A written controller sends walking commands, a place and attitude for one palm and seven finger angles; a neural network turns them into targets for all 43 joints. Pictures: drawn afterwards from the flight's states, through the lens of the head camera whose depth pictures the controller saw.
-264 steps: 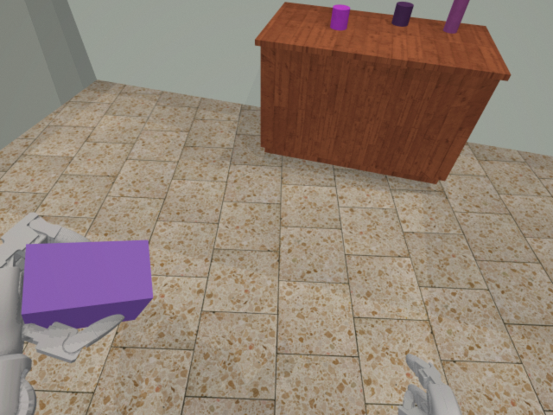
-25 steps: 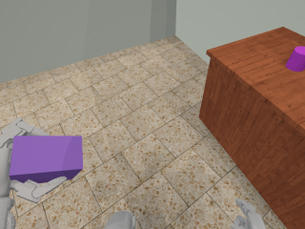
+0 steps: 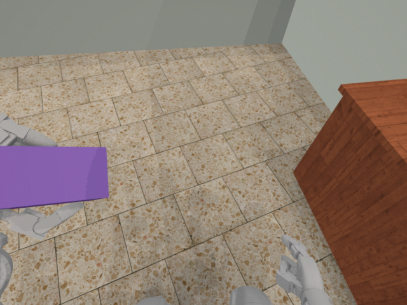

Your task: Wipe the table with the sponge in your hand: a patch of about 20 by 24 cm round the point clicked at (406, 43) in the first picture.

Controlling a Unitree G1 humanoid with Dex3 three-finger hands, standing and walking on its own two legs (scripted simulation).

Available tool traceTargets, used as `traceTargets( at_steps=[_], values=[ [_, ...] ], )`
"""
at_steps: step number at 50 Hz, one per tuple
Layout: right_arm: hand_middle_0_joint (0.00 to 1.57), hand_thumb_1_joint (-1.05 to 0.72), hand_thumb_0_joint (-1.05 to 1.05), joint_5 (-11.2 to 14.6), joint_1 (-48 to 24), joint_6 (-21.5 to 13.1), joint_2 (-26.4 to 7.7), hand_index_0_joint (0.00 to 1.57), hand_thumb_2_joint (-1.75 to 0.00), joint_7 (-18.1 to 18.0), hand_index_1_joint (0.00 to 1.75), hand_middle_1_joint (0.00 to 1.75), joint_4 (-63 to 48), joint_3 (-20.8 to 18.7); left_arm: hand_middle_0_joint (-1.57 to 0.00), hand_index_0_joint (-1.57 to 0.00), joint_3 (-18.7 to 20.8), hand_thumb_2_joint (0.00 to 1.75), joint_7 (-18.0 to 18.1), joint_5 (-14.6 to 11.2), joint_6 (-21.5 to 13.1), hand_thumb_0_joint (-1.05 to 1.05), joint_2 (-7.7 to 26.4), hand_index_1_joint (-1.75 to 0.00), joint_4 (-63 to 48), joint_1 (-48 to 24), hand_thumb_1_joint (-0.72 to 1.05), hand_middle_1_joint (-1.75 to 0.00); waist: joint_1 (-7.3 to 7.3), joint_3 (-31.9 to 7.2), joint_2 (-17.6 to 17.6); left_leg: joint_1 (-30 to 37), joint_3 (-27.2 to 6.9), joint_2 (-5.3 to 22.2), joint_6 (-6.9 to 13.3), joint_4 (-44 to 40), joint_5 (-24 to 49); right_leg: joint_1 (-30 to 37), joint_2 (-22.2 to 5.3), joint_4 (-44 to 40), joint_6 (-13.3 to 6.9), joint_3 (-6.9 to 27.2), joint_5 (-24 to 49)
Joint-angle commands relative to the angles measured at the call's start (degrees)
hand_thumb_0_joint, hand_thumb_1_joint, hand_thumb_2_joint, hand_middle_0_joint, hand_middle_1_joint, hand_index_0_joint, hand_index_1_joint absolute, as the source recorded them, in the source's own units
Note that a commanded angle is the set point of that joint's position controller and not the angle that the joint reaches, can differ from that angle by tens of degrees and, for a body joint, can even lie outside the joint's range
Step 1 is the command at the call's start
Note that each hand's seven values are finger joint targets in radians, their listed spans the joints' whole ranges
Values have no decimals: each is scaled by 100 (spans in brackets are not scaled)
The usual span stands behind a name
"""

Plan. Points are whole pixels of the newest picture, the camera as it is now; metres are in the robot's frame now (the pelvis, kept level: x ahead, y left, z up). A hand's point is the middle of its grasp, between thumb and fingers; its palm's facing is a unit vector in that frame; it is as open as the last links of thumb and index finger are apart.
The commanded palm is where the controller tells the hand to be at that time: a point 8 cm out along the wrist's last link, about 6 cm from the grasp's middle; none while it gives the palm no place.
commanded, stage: walk to a spot facing it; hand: left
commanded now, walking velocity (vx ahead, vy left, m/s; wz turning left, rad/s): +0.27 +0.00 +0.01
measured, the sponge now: (68, 178) +0.25 +0.20 +0.18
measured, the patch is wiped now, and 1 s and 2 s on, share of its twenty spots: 0.00 0.00 0.00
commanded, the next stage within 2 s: turn to face it in 0.10 s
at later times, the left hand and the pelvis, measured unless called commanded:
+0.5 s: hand (124, 134) +0.32 +0.15 +0.19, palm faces +0.31 -0.86 -0.41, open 10.7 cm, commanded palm +0.26 +0.21 +0.19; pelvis +0.09 -0.06 +0.01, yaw -3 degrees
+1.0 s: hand (195, 118) +0.38 +0.04 +0.17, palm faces +0.01 -0.85 -0.53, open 10.7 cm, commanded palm +0.33 +0.12 +0.19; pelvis +0.08 -0.09 +0.00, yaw -21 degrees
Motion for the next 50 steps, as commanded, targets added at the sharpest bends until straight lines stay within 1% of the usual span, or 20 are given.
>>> traceTargets(
  at_steps=[1,7,11,12,13,14,15,17,21,26,30,32,33,34,36,40,45,48,49,50],
  values=[
    [20,-90,0,95,43,-356,-1034,20,-90,5,30,30,-725,-417,-120,-120,1000,130,43,-181,-617,0,846,-160,-1986,757,10,-160,130,-1353,1627,1224,-1466,1406,945,-1743,1697,-906,-137,-670,88,111,780],
    [20,-90,0,37,208,-529,-1069,20,-90,-74,30,30,-571,-379,-120,-120,525,130,-55,-184,-580,0,348,-160,-1130,660,10,-160,53,-1234,1586,883,-751,1313,647,-1822,1979,345,276,-2871,158,-478,1094],
    [20,-90,0,63,64,-431,-1061,20,-90,-244,30,30,-500,-320,-120,-120,424,130,-24,-81,-416,0,406,-160,-397,-49,10,-160,161,-1238,1160,805,-396,1129,368,-846,1130,1425,618,-4488,111,-768,1435],
    [20,-90,0,91,33,-406,-1002,20,-90,-253,30,30,-494,-287,-120,-120,313,130,-23,-44,-395,0,396,-160,-395,-313,10,-160,144,-1319,887,693,-254,977,237,-125,1057,1818,483,-4989,24,-543,1760],
    [20,-90,0,93,71,-370,-932,20,-90,-249,30,30,-459,-257,-120,-120,335,130,-7,19,-368,0,536,-160,-343,-481,10,-160,107,-1444,139,226,47,658,65,985,679,2270,-126,-5156,-283,270,2511],
    [20,-90,0,63,-72,-361,-848,20,-90,-263,30,30,-583,-201,-120,-120,388,130,12,62,-342,0,781,-160,-405,-626,10,-160,102,-1439,-1196,-1242,110,-42,-206,2231,-1046,3038,-1227,-5281,-911,2334,4235],
    [20,-90,0,17,-246,-424,-944,20,-90,-268,30,30,-597,-169,-120,-120,447,130,22,30,-361,0,855,-160,-531,-875,10,-160,157,-1312,-1183,-1618,-418,-43,-320,2964,-1936,2874,-1853,-5429,-1281,2918,4763],
    [20,-90,0,37,-235,-447,-1099,20,-90,-178,30,30,-547,-279,-120,-120,382,130,6,-12,-426,0,810,-160,-901,-1081,10,-160,119,-1063,-727,-1140,-747,277,-421,3000,-1383,2005,-1607,-5655,-1320,2874,3520],
    [20,-90,0,-46,-373,-233,-979,20,-90,-123,30,30,-573,-167,-120,-120,772,130,54,-109,-530,0,915,-160,-1252,-111,10,-160,128,-1297,-184,-402,-348,235,-477,1837,-813,1538,-996,-5361,-1137,1342,3669],
    [20,-90,0,-32,-243,-156,-1017,20,-90,-50,30,30,-858,-282,-120,-120,1073,130,95,-233,-546,0,874,-160,-1225,849,10,-160,277,-1628,-62,-339,-219,148,-550,474,-648,1975,-966,-5181,-1251,1808,3843],
    [20,-90,0,26,36,-33,-1091,20,-90,-46,30,30,-947,-313,-120,-120,952,130,71,-245,-494,0,726,-160,-1070,720,10,-160,118,-1791,38,811,-125,207,-514,-907,334,1458,-564,-4813,-813,1838,3406],
    [20,-90,0,42,31,3,-1238,20,-90,-116,30,30,-1033,-382,-120,-120,814,130,30,-208,-495,0,645,-160,-1040,517,10,-160,98,-1605,676,1348,-783,1077,-175,-1504,1099,752,67,-4023,-420,1470,2583],
    [20,-90,0,67,19,5,-1318,20,-90,-114,30,30,-1089,-427,-120,-120,782,130,-3,-179,-521,0,641,-160,-1051,462,10,-160,162,-1494,1521,1672,-1493,1909,197,-1530,2478,41,550,-3247,-149,1046,1042],
    [20,-90,0,42,45,-6,-1209,20,-90,-97,30,30,-1094,-400,-120,-120,768,130,-27,-120,-532,0,658,-160,-777,670,10,-160,210,-1430,1853,1758,-1706,2428,515,-1541,3642,-352,695,-2159,-32,577,-45],
    [20,-90,0,-51,-2,-67,-1145,20,-90,-50,30,30,-1021,-349,-120,-120,631,130,-75,-24,-590,0,723,-160,-1096,168,10,-160,203,-1226,1807,1700,-1334,2467,553,-1333,4327,-502,471,-1543,10,531,72],
    [20,-90,0,54,172,-170,-1293,20,-90,127,30,30,-1025,-390,-120,-120,124,130,-112,-38,-401,0,390,-160,-1459,-165,10,-160,108,-1017,1957,1503,34,1879,110,-1165,3985,60,540,-2483,94,-48,904],
    [20,-90,0,32,175,-297,-1252,20,-90,172,30,30,-1059,-348,-120,-120,529,130,-72,-83,-330,0,732,-160,-1304,48,10,-160,128,-995,1987,1318,258,2013,-53,-946,3373,805,627,-3563,131,-413,963],
    [20,-90,0,77,262,-241,-1217,20,-90,223,30,30,-1047,-362,-120,-120,782,130,-78,-111,-313,0,843,-160,-1165,382,10,-160,179,-1347,1503,1010,506,1765,-286,344,2780,1872,552,-4715,3,-332,2231],
    [20,-90,0,100,309,-203,-1105,20,-90,230,30,30,-1059,-350,-120,-120,919,130,-57,-89,-351,0,1021,-160,-1166,382,10,-160,160,-1564,500,340,660,1328,-472,1514,1594,2598,-103,-4917,-303,458,4079],
    [20,-90,0,74,87,-189,-928,20,-90,190,30,30,-1185,-265,-120,-120,1216,130,-6,-141,-373,0,1264,-160,-1099,596,10,-160,243,-1732,-946,-1183,471,484,-688,2684,-1703,3454,-1041,-4719,-939,2160,7300]
  ],
)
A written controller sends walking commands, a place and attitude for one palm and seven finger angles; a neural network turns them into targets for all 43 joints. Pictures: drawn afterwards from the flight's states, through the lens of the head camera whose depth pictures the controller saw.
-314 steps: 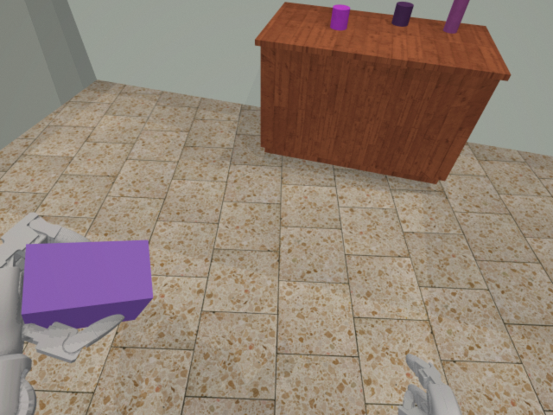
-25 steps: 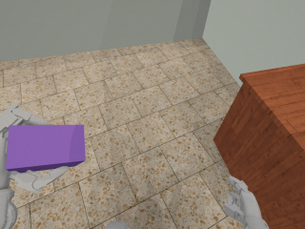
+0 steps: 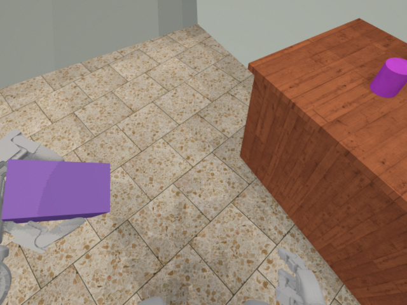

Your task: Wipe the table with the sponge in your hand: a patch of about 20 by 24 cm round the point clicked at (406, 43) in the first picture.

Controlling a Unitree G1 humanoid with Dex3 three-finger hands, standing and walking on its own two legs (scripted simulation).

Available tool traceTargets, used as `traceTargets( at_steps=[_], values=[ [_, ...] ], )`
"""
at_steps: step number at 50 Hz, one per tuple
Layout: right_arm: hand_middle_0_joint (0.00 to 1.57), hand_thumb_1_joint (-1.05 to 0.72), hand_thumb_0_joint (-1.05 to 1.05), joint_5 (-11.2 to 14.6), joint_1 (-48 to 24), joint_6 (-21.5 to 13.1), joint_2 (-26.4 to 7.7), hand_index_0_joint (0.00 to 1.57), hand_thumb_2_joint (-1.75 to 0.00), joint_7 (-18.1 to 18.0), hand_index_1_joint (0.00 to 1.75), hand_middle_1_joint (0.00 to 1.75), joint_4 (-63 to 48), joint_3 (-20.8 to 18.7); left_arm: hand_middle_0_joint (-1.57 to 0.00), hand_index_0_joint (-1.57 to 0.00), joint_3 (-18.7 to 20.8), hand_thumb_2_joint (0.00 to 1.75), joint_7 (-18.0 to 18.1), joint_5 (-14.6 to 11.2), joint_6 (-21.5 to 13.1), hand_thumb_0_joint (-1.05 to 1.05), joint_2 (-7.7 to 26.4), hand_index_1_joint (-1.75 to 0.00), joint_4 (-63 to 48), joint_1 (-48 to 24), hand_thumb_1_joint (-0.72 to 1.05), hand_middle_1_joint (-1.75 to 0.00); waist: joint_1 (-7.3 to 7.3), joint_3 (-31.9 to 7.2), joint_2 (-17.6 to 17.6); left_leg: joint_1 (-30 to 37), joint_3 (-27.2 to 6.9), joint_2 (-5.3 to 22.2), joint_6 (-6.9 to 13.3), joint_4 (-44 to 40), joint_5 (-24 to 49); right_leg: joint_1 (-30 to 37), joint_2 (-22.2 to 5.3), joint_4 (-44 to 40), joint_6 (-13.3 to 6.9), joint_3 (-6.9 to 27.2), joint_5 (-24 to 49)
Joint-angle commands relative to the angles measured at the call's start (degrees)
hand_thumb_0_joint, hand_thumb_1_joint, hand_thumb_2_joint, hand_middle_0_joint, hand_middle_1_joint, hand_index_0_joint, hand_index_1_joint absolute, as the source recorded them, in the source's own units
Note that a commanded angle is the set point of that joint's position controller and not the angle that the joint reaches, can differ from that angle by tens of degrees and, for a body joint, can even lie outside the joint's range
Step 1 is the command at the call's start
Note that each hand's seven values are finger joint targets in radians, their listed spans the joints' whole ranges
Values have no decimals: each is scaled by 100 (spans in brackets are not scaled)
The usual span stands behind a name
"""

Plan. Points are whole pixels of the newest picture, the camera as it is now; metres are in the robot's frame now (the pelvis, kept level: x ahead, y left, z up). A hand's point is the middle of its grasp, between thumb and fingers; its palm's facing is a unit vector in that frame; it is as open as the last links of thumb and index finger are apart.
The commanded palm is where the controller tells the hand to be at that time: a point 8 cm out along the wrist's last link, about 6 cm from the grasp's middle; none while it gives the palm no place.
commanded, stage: turn to face it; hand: left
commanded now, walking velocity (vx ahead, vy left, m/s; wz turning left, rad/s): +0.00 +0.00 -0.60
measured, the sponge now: (71, 193) +0.24 +0.20 +0.16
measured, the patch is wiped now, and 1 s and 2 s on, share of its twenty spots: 0.00 0.00 0.00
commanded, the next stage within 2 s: none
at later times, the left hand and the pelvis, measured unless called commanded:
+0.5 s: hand (81, 207) +0.21 +0.17 +0.19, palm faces +0.17 -0.90 -0.41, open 10.7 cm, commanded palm +0.17 +0.22 +0.19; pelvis -0.06 -0.01 +0.01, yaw -15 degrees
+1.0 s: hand (220, 254) +0.17 +0.00 +0.18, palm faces -0.25 -0.79 -0.57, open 10.7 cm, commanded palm +0.14 +0.10 +0.19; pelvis -0.15 -0.04 +0.01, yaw -34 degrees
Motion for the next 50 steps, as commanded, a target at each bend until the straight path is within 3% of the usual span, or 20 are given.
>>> traceTargets(
  at_steps=[1,3,7,18,23,24,25,26,27,29,31,36,40,41,42,43,44,45,47,50],
  values=[
    [20,-90,0,34,-497,-186,-864,20,-90,-153,30,30,-878,-429,-120,-120,1307,130,260,-175,-342,0,1041,-160,-698,613,10,-160,75,-2069,-1768,-1999,-1022,-912,-80,2984,-1770,2353,-2105,-652,-1080,2866,6569],
    [20,-90,0,66,-627,8,-793,20,-90,-149,30,30,-838,-455,-120,-120,1518,130,254,-289,-325,0,1179,-160,-1092,904,10,-160,13,-1945,-1273,-2176,-1498,-772,-86,3480,-1147,2201,-1889,-716,-1084,2771,5190],
    [20,-90,0,-4,-873,352,-767,20,-90,-154,30,30,-648,-393,-120,-120,1468,130,301,-317,-429,0,955,-160,-1243,944,10,-160,-75,-2041,-670,-1992,-1382,-922,-141,3210,-303,1785,-1414,-998,-930,2049,3896],
    [20,-90,0,10,-814,373,-1110,20,-90,-277,30,30,-762,-539,-120,-120,870,130,328,-273,-272,0,753,-160,-1078,361,10,-160,163,-1717,-1020,-726,-1263,-1298,84,579,-535,540,-1264,-1761,-1082,3152,1012],
    [20,-90,0,0,-579,442,-1098,20,-90,-246,30,30,-789,-481,-120,-120,671,130,262,-183,-294,0,696,-160,-1119,-84,10,-160,69,-1726,-834,593,-1148,-1292,289,-1309,-201,-228,-905,-1729,-684,3193,130],
    [20,-90,0,-18,-526,419,-1134,20,-90,-259,30,30,-780,-493,-120,-120,673,130,237,-180,-350,0,738,-160,-1189,-190,10,-160,48,-1714,-504,1083,-1175,-1071,409,-1818,-103,-611,-627,-1434,-489,3006,-45],
    [20,-90,0,-75,-566,388,-1202,20,-90,-290,30,30,-821,-499,-120,-120,657,130,204,-172,-419,0,704,-160,-1222,-356,10,-160,14,-1403,100,1322,-1821,-361,703,-2272,-218,-1339,-176,-762,-276,2656,-403],
    [20,-90,0,-84,-668,356,-1253,20,-90,-302,30,30,-904,-520,-120,-120,687,130,174,-118,-490,0,773,-160,-1510,-550,10,-160,85,-1346,1202,1412,-2586,632,1022,-2548,630,-1818,326,685,-65,1819,-998],
    [20,-90,0,-34,-565,268,-1103,20,-90,-326,30,30,-941,-535,-120,-120,729,130,187,-2,-518,0,882,-160,-1540,-687,10,-160,84,-1290,1284,1157,-2562,1131,1317,-2430,1762,-1909,301,2188,81,1204,-1182],
    [20,-90,0,-39,-609,185,-1038,20,-90,-279,30,30,-859,-529,-120,-120,758,130,158,-15,-483,0,784,-160,-1173,-431,10,-160,133,-1114,1249,69,-1809,1006,1335,-2352,1484,-1486,16,3418,163,1139,-953],
    [20,-90,0,27,-541,106,-1058,20,-90,-184,30,30,-849,-515,-120,-120,308,130,106,-48,-415,0,464,-160,-1554,-993,10,-160,70,-715,1227,163,-994,702,1114,-2248,1797,-1585,-176,3008,245,822,-750],
    [20,-90,0,37,-235,-146,-1225,20,-90,-179,30,30,-740,-533,-120,-120,239,130,162,-23,-321,0,489,-160,-880,-970,10,-160,-92,-617,1151,368,-668,575,773,-1865,2678,-612,16,941,314,130,-740],
    [20,-90,0,51,-158,-259,-1189,20,-90,-140,30,30,-741,-554,-120,-120,540,130,169,-70,-357,0,650,-160,-816,-698,10,-160,-19,-1188,939,537,-393,335,467,-671,2597,595,161,-670,211,-59,271],
    [20,-90,0,71,-129,-244,-1134,20,-90,-124,30,30,-758,-552,-120,-120,651,130,194,-29,-370,0,793,-160,-869,-543,10,-160,-21,-1466,513,335,-323,111,342,50,2285,1062,-190,-1065,-3,358,1068],
    [20,-90,0,100,-219,-228,-922,20,-90,-123,30,30,-829,-475,-120,-120,853,130,235,-45,-450,0,1031,-160,-1027,-436,10,-160,13,-1736,-662,-538,-229,-411,134,1152,700,1925,-1029,-1008,-456,1549,3201],
    [20,-90,0,58,-503,-198,-849,20,-90,-162,30,30,-941,-389,-120,-120,1283,130,308,-95,-500,0,1408,-160,-1081,-177,10,-160,156,-1855,-1662,-1740,-612,-1012,-7,2225,-1643,2281,-1834,-901,-1013,2903,5537],
    [20,-90,0,131,-540,-124,-888,20,-90,-183,30,30,-899,-494,-120,-120,1259,130,299,-211,-424,0,1291,-160,-1166,5,10,-160,118,-2179,-1940,-1732,-1372,-909,26,2899,-1454,2157,-1924,-866,-1005,2992,5338],
    [20,-90,0,124,-603,-60,-902,20,-90,-168,30,30,-955,-517,-120,-120,1332,130,275,-278,-449,0,1326,-160,-1487,261,10,-160,84,-2066,-1503,-1775,-1625,-802,31,3120,-1147,1964,-1873,-931,-1058,2929,4612],
    [20,-90,0,51,-779,134,-670,20,-90,-160,30,30,-833,-319,-120,-120,1644,130,325,-358,-541,0,1259,-160,-1486,1096,10,-160,95,-2294,-671,-2084,-1562,-874,-21,2925,-797,2427,-1562,-694,-1115,2520,4347],
    [20,-90,0,17,-791,330,-801,20,-90,-177,30,30,-755,-448,-120,-120,1684,130,374,-377,-571,0,1130,-160,-1512,1056,10,-160,-57,-2207,-657,-1767,-1411,-986,-84,2418,-371,1998,-1385,-989,-1052,2341,3931]
  ],
)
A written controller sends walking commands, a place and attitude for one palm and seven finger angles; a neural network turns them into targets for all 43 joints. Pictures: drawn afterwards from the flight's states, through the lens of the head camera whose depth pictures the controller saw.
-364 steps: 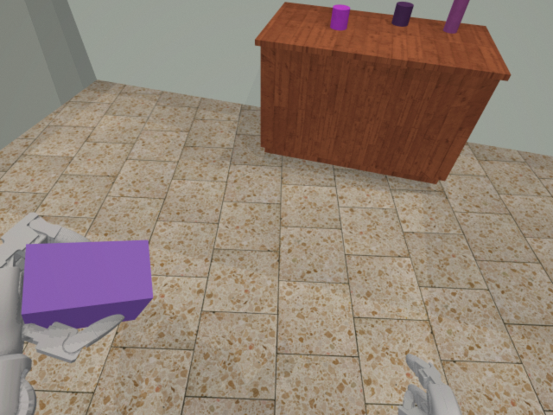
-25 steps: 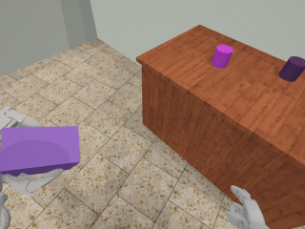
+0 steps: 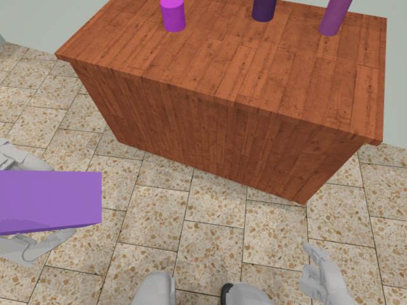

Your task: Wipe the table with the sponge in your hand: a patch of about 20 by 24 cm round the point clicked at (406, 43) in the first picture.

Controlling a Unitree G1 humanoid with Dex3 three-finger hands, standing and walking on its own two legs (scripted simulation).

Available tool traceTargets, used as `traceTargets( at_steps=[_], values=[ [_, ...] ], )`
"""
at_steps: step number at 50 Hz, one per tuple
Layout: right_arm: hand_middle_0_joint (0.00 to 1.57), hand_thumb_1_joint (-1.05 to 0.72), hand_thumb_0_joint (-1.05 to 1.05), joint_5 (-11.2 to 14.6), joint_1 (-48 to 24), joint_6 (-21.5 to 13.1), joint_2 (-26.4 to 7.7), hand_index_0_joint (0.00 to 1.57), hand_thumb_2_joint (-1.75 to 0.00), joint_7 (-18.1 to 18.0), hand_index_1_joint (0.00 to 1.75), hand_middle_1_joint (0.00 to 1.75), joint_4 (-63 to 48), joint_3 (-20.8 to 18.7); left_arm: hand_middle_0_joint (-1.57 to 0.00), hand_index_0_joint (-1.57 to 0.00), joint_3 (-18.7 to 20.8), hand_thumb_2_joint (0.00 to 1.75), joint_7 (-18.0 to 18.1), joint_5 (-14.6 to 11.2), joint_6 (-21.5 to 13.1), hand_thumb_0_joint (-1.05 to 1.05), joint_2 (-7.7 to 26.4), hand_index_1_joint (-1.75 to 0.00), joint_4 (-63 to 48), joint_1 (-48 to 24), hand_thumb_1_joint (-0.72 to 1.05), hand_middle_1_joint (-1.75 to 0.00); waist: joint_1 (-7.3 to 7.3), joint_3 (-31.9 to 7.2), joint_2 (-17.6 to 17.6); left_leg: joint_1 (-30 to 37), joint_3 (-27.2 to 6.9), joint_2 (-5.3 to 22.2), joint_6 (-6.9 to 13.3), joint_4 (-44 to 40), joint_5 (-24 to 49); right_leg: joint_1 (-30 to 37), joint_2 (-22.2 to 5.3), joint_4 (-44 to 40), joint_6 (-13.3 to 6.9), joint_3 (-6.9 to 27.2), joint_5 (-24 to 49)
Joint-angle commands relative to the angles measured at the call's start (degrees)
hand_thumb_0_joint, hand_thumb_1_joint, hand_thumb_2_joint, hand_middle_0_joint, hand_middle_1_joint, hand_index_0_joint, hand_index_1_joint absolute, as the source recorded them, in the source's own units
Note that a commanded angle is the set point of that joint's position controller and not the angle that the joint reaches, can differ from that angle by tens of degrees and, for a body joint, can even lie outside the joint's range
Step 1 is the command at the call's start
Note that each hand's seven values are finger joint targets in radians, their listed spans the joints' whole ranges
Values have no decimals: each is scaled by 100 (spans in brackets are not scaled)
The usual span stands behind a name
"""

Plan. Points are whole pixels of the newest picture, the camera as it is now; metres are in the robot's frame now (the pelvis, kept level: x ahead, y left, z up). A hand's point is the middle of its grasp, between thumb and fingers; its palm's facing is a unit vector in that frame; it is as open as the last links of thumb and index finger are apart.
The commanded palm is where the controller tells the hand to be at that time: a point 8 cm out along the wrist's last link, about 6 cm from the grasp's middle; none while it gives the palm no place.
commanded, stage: turn to face it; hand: left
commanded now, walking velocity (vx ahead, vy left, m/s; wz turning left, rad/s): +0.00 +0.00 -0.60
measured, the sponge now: (62, 203) +0.24 +0.19 +0.15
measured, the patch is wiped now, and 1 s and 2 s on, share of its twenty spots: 0.00 0.00 0.00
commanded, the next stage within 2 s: take the last steps up to it in 1.28 s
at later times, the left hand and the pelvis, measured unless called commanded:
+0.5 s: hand (51, 233) +0.20 +0.17 +0.18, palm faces +0.20 -0.88 -0.42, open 10.7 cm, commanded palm +0.17 +0.21 +0.18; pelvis -0.07 -0.01 +0.00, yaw -16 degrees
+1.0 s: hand (178, 262) +0.17 +0.03 +0.18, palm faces -0.15 -0.84 -0.53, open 10.7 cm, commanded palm +0.14 +0.10 +0.18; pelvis -0.14 -0.05 +0.00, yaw -33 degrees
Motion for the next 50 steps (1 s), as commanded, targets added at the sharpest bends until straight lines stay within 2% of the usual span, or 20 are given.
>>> traceTargets(
  at_steps=[1,8,13,14,15,16,17,18,21,25,29,30,31,32,33,34,36,38,46,50],
  values=[
    [20,-90,0,-9,-384,-114,-293,20,-90,-42,30,30,-914,-119,-120,-120,1429,130,324,-187,-441,0,1089,-160,-1217,517,10,-160,270,-2455,-378,-390,-147,-32,-48,-442,309,2245,-1558,-817,-554,1577,3473],
    [20,-90,0,62,-272,16,-547,20,-90,-71,30,30,-964,-224,-120,-120,856,130,248,-129,-175,0,714,-160,-537,278,10,-160,404,-1997,-930,469,-102,-266,134,-1849,141,969,-1423,-1416,-596,2339,1095],
    [20,-90,0,14,-129,33,-565,20,-90,-99,30,30,-1004,-134,-120,-120,375,130,231,-16,-173,0,651,-160,-881,-519,10,-160,347,-1866,-605,1853,-34,-347,356,-3664,528,11,-1079,-1525,-231,2519,-383],
    [20,-90,0,-26,-77,12,-592,20,-90,-121,30,30,-996,-138,-120,-120,326,130,213,7,-210,0,672,-160,-968,-711,10,-160,328,-1778,-317,2292,-50,-206,465,-4089,546,-438,-848,-1336,-54,2410,-723],
    [20,-90,0,-70,-79,-46,-662,20,-90,-150,30,30,-1029,-157,-120,-120,310,130,187,21,-273,0,685,-160,-1105,-940,10,-160,323,-1534,123,2514,-554,338,717,-4592,301,-1034,-462,-818,141,2160,-1031],
    [20,-90,0,-95,-173,-106,-744,20,-90,-171,30,30,-1104,-159,-120,-120,383,130,170,63,-359,0,822,-160,-1403,-1237,10,-160,369,-1300,1184,2561,-1402,1269,1034,-5090,399,-1633,119,377,347,1441,-1472],
    [20,-90,0,-71,-109,-216,-616,20,-90,-199,30,30,-1114,-149,-120,-120,460,130,186,166,-392,0,906,-160,-1395,-1317,10,-160,400,-1347,1554,2216,-1778,2004,1444,-5281,960,-1660,223,2193,548,631,-1512],
    [20,-90,0,-67,-227,-311,-406,20,-90,-214,30,30,-1090,-98,-120,-120,604,130,213,209,-411,0,1030,-160,-1243,-1278,10,-160,460,-1313,1580,1349,-1391,2078,1519,-5322,756,-1242,-20,3364,605,490,-1351],
    [20,-90,0,10,-83,-426,-458,20,-90,-74,30,30,-1051,-161,-120,-120,251,130,111,123,-358,0,639,-160,-1256,-1392,10,-160,453,-986,1463,1177,53,1590,1283,-4965,1316,-1146,-331,3340,707,191,-1084],
    [20,-90,0,34,214,-671,-585,20,-90,1,30,30,-945,-146,-120,-120,-3,130,135,102,-308,0,361,-160,-753,-1418,10,-160,286,-952,1411,1443,390,1446,886,-4466,2653,-247,-209,1222,775,-413,-1228],
    [20,-90,0,29,246,-765,-621,20,-90,-12,30,30,-910,-174,-120,-120,178,130,133,131,-231,0,507,-160,-392,-1431,10,-160,340,-1316,904,1378,709,1235,549,-3271,2287,942,-47,-342,710,-663,-145],
    [20,-90,0,48,306,-756,-548,20,-90,1,30,30,-886,-172,-120,-120,282,130,146,149,-247,0,632,-160,-400,-1419,10,-160,314,-1504,231,1269,829,932,383,-2462,1816,1223,-445,-805,485,-133,563],
    [20,-90,0,44,236,-717,-390,20,-90,-4,30,30,-950,-149,-120,-120,495,130,195,188,-257,0,902,-160,-326,-1135,10,-160,342,-1665,-1037,323,880,250,135,-1350,165,1748,-1386,-923,-75,1526,2310],
    [20,-90,0,-11,-198,-683,-302,20,-90,-26,30,30,-1072,-20,-120,-120,860,130,259,92,-307,0,1215,-160,-535,-1019,10,-160,548,-1756,-1746,-470,390,-138,62,-164,-1020,1835,-2124,-1095,-539,2606,3794],
    [20,-90,0,70,-190,-599,-342,20,-90,-29,30,30,-1029,-123,-120,-120,811,130,222,-8,-247,0,1069,-160,-602,-808,10,-160,468,-2094,-1714,-279,-298,-10,107,386,-548,1710,-2007,-1133,-386,2555,3147],
    [20,-90,0,50,-224,-511,-324,20,-90,-19,30,30,-1099,-104,-120,-120,941,130,196,-55,-273,0,1132,-160,-819,-453,10,-160,440,-2008,-1369,-422,-433,40,86,601,-219,1696,-1900,-1080,-435,2536,2642],
    [20,-90,0,8,-382,-309,-209,20,-90,33,30,30,-971,32,-120,-120,1294,130,238,-131,-402,0,1211,-160,-1171,118,10,-160,440,-2395,-519,-710,-387,39,4,449,65,2282,-1671,-673,-563,1993,2998],
    [20,-90,0,5,-430,-198,-250,20,-90,21,30,30,-984,-29,-120,-120,1291,130,282,-141,-477,0,1097,-160,-1366,304,10,-160,365,-2459,-301,-455,-267,-41,-7,-22,259,2179,-1554,-815,-534,1819,2985],
    [20,-90,0,55,-256,-132,-517,20,-90,-26,30,30,-881,-232,-120,-120,1044,130,290,-138,-323,0,804,-160,-677,523,10,-160,409,-2199,-642,497,-144,-341,187,-1988,-51,1339,-1437,-1350,-610,2490,1338],
    [20,-90,0,56,-109,-60,-598,20,-90,-49,30,30,-914,-191,-120,-120,731,130,235,-50,-254,0,709,-160,-611,129,10,-160,341,-2055,-683,1315,-41,-503,344,-3027,181,584,-1188,-1738,-316,2503,-124]
  ],
)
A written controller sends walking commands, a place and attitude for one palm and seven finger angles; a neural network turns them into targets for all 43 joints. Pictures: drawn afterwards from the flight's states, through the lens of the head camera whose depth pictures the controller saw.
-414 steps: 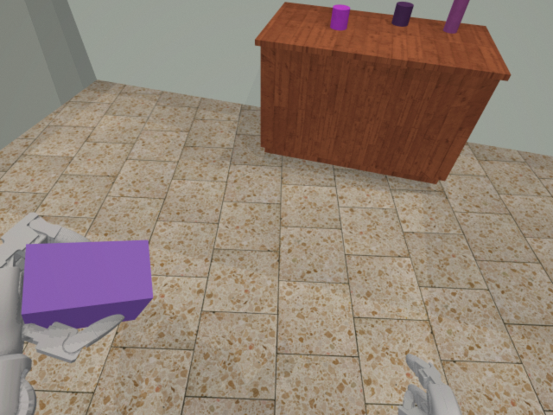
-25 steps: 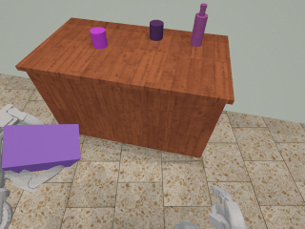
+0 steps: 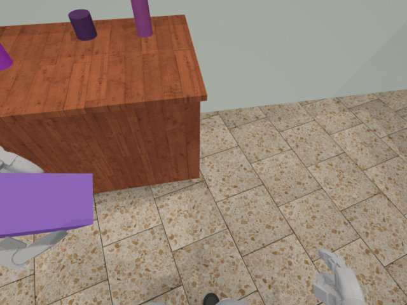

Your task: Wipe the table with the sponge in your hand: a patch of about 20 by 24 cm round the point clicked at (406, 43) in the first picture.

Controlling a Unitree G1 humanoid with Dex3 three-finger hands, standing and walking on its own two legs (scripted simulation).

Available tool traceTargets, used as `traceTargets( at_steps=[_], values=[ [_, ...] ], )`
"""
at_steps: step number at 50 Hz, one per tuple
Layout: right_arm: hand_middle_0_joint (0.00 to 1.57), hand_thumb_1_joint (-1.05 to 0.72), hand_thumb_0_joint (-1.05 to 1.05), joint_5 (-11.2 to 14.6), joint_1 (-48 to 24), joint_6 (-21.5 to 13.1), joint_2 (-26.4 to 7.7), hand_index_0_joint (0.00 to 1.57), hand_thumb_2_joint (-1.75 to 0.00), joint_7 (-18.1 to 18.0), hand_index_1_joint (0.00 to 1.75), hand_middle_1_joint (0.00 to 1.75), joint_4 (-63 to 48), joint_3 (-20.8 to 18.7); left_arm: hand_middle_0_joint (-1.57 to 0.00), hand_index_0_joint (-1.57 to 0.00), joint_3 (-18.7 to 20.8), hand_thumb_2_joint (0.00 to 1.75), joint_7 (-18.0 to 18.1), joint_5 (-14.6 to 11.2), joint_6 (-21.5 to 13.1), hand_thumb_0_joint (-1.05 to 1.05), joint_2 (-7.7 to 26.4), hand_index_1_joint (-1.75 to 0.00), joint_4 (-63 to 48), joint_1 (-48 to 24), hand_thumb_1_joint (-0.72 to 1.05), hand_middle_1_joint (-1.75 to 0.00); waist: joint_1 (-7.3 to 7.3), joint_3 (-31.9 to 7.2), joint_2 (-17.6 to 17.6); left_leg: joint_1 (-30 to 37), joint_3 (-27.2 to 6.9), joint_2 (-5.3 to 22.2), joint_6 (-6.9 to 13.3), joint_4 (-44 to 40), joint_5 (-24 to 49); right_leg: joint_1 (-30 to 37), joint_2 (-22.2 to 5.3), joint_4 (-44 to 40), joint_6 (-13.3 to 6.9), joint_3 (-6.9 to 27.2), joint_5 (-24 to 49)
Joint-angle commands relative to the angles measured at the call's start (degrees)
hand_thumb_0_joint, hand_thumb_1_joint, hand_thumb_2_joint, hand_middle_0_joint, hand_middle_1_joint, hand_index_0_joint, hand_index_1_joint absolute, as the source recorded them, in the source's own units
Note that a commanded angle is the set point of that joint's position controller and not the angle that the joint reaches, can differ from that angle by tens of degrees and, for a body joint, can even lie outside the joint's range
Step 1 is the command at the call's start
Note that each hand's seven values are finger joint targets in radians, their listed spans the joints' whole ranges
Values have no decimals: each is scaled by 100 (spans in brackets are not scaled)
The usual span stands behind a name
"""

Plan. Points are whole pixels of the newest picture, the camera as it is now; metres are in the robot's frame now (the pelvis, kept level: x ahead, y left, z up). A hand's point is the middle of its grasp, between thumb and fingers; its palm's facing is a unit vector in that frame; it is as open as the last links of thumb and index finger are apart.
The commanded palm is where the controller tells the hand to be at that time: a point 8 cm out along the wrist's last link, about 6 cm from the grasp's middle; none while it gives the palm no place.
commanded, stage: turn to face it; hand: left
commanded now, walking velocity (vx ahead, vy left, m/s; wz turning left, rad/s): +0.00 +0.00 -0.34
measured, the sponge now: (52, 205) +0.23 +0.21 +0.16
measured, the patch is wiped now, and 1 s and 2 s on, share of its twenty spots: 0.00 0.00 0.00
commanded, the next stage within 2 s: take the last steps up to it in 0.28 s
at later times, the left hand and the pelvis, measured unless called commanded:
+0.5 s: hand (112, 219) +0.21 +0.13 +0.16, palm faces +0.14 -0.86 -0.49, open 10.7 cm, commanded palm +0.14 +0.21 +0.18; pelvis -0.06 -0.04 +0.00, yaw -10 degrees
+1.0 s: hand (75, 214) +0.21 +0.17 +0.17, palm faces +0.28 -0.86 -0.43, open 10.7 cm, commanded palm +0.17 +0.23 +0.18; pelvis -0.03 -0.03 +0.00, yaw -8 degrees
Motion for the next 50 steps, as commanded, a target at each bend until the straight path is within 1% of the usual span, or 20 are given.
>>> traceTargets(
  at_steps=[1,3,5,6,8,11,16,17,19,20,23,26,30,34,35,37,38,40,48,50],
  values=[
    [20,-90,0,47,-230,-252,-352,20,-90,-17,30,30,-879,31,-120,-120,384,130,124,-3,-160,0,590,-160,-815,-286,10,-160,185,-1313,-294,981,-16,70,189,-1279,296,469,-1548,-1039,-107,1788,-1255],
    [20,-90,0,-32,-160,-323,-427,20,-90,-88,30,30,-915,23,-120,-120,235,130,65,46,-254,0,568,-160,-1007,-623,10,-160,131,-1029,358,1524,-478,614,562,-2247,48,-386,-979,-490,262,1399,-1909],
    [20,-90,0,-48,-271,-504,-445,20,-90,-150,30,30,-1005,42,-120,-120,242,130,54,170,-314,0,627,-160,-1261,-1000,10,-160,198,-732,1852,1123,-1873,2347,1383,-2992,643,-1045,-206,2424,665,-52,-2091],
    [20,-90,0,-64,-328,-628,-211,20,-90,-201,30,30,-942,81,-120,-120,486,130,102,222,-391,0,1007,-160,-1407,-1278,10,-160,271,-782,1900,563,-1763,2547,1512,-3045,753,-884,-398,3736,699,-148,-2060],
    [20,-90,0,-71,-225,-729,-210,20,-90,-153,30,30,-873,30,-120,-120,167,130,25,206,-315,0,552,-160,-1016,-1040,10,-160,236,-365,1673,-120,-834,2126,1393,-2828,936,-714,-569,4341,729,-191,-1944],
    [20,-90,0,13,-40,-940,-304,20,-90,-99,30,30,-719,43,-120,-120,-168,130,42,206,-246,0,299,-160,-1082,-1429,10,-160,244,-349,1828,668,261,1695,869,-2227,2546,-510,-657,2499,797,-873,-2091],
    [20,-90,0,1,29,-1143,-332,20,-90,-54,30,30,-591,64,-120,-120,-111,130,80,271,-189,0,378,-160,-413,-1735,10,-160,154,-660,1410,700,316,1485,450,-998,2829,1127,-508,-45,767,-1312,-746],
    [20,-90,0,17,27,-1138,-249,20,-90,-29,30,30,-597,77,-120,-120,-78,130,71,276,-215,0,426,-160,-445,-1787,10,-160,115,-815,864,537,454,1252,307,-397,2294,1457,-907,-342,614,-907,-80],
    [20,-90,0,-16,-202,-1086,-6,20,-90,-57,30,30,-688,170,-120,-120,405,130,127,248,-271,0,894,-160,-316,-1487,10,-160,178,-1061,-1179,-894,413,248,6,1382,-597,1972,-2498,-465,-310,1314,2789],
    [20,-90,0,30,-227,-1021,-120,20,-90,-83,30,30,-642,50,-120,-120,399,130,100,161,-219,0,788,-160,-247,-1218,10,-160,216,-1288,-1401,-816,-87,275,64,2118,-500,1847,-2657,-664,-346,1525,2133],
    [20,-90,0,-19,-516,-770,48,20,-90,-77,30,30,-640,240,-120,-120,773,130,151,90,-293,0,880,-160,-686,41,10,-160,182,-1405,-217,-1214,-240,366,104,2063,179,2124,-2378,-536,-525,1092,1284],
    [20,-90,0,-20,-525,-663,-2,20,-90,-110,30,30,-621,224,-120,-120,888,130,232,109,-415,0,894,-160,-949,216,10,-160,104,-1668,-390,-863,41,353,147,777,288,2315,-2215,-576,-443,399,879],
    [20,-90,0,-62,-303,-773,-125,20,-90,-192,30,30,-603,75,-120,-120,810,130,288,137,-422,0,778,-160,-905,316,10,-160,172,-1416,-368,-432,307,190,308,-297,264,1972,-2356,-873,-511,809,-357],
    [20,-90,0,-93,65,-847,-233,20,-90,-249,30,30,-477,-26,-120,-120,475,130,263,177,-414,0,527,-160,-619,-7,10,-160,10,-1177,-6,910,396,77,457,-1826,714,1039,-2029,-531,-115,465,-1920],
    [20,-90,0,-110,118,-865,-322,20,-90,-288,30,30,-499,-77,-120,-120,362,130,238,181,-444,0,448,-160,-659,-175,10,-160,-16,-1056,493,1196,30,350,635,-2284,481,653,-1694,47,64,231,-2127],
    [20,-90,0,-92,-18,-929,-430,20,-90,-308,30,30,-567,-83,-120,-120,156,130,217,266,-554,0,381,-160,-887,-555,10,-160,65,-683,2194,1605,-1919,1815,1359,-2961,397,-742,-721,2204,526,-1100,-2814],
    [20,-90,0,-89,-33,-996,-339,20,-90,-314,30,30,-457,-55,-120,-120,196,130,186,324,-569,0,502,-160,-570,-670,10,-160,13,-442,1984,1015,-2179,1987,1600,-3174,54,-849,-807,3115,523,-934,-2715],
    [20,-90,0,-113,-2,-1098,-336,20,-90,-277,30,30,-326,-44,-120,-120,-9,130,133,380,-538,0,404,-160,-440,-1078,10,-160,16,-115,1569,521,-1650,1669,1567,-3078,2,-791,-1044,3321,568,-903,-2292],
    [20,-90,0,-110,-44,-1236,-257,20,-90,-288,30,30,-227,75,-120,-120,-131,130,93,313,-428,0,362,-160,-300,-1331,10,-160,147,-389,1335,368,-542,1118,1146,-2273,1241,954,-858,639,637,-1584,-1776],
    [20,-90,0,-123,-82,-1145,-190,20,-90,-282,30,30,-204,92,-120,-120,62,130,107,331,-414,0,507,-160,-49,-1267,10,-160,189,-627,542,-422,-289,881,934,-1144,985,2081,-1285,-244,378,-984,-1294]
  ],
)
